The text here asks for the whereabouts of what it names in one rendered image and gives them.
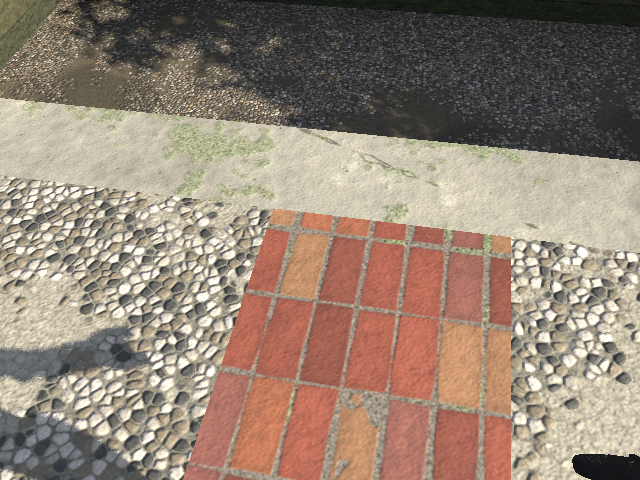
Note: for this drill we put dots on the right robot hand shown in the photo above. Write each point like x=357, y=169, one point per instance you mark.
x=607, y=467

